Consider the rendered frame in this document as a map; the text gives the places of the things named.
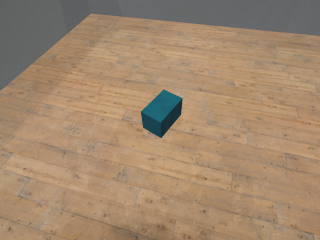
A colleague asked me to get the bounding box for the carton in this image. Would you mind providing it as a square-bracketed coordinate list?
[141, 90, 183, 138]

